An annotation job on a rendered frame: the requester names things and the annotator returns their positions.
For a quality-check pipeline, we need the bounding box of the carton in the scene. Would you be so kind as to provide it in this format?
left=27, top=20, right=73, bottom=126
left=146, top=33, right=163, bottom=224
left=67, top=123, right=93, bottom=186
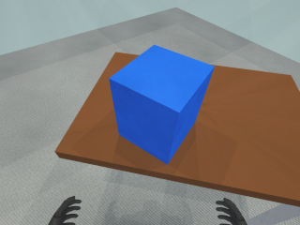
left=109, top=44, right=215, bottom=165

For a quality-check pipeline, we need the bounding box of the table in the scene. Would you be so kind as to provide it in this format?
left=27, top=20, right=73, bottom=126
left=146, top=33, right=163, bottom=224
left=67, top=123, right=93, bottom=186
left=54, top=52, right=300, bottom=225

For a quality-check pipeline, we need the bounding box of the robot right hand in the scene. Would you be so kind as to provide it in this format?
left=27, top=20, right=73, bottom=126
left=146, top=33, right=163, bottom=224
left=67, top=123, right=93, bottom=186
left=216, top=198, right=247, bottom=225

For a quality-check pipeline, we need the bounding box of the robot left hand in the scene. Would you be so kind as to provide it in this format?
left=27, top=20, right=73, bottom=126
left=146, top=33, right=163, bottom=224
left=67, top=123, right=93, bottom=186
left=48, top=196, right=82, bottom=225

